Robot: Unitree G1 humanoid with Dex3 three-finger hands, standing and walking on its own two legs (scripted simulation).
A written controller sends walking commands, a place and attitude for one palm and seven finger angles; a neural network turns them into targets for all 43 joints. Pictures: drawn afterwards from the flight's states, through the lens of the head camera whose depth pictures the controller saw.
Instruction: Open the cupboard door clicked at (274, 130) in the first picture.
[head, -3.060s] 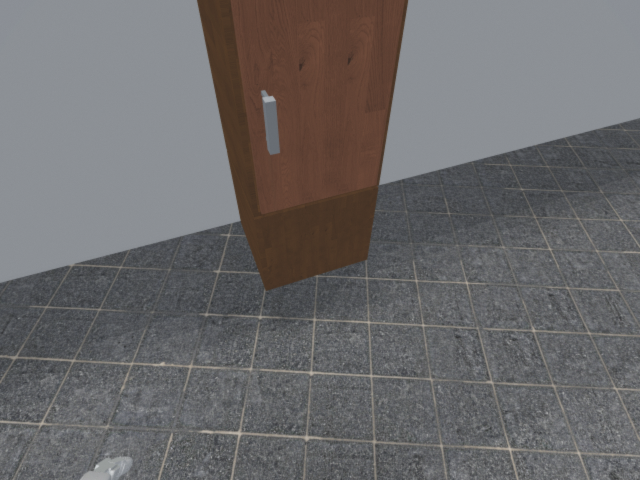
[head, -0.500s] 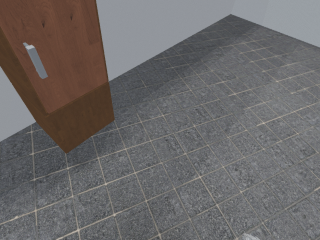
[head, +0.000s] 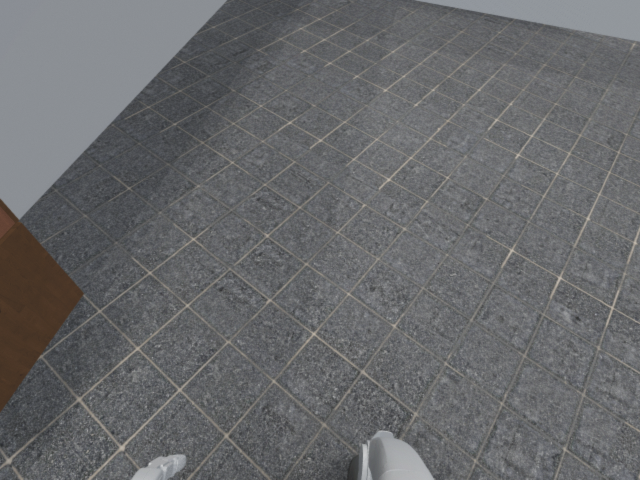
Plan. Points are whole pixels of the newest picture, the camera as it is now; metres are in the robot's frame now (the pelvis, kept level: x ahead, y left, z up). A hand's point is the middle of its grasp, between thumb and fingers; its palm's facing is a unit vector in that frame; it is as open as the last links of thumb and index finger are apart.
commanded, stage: walk to a spot facing it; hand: left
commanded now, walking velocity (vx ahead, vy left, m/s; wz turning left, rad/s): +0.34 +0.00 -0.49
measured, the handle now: out of the picture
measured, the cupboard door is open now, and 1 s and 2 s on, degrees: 0 0 0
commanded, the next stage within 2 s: turn to face it in 0.78 s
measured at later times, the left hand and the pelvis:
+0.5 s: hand (203, 393) +0.26 +0.17 -0.18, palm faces -0.08 -0.98 -0.20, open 7.3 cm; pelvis +0.23 -0.02 +0.00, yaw -10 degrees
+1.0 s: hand (270, 241) +0.56 +0.08 -0.17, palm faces -0.42 -0.89 -0.19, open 7.4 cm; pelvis +0.39 -0.04 +0.00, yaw -25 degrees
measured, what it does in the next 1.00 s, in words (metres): walks ahead, turning right: right foot, then left foot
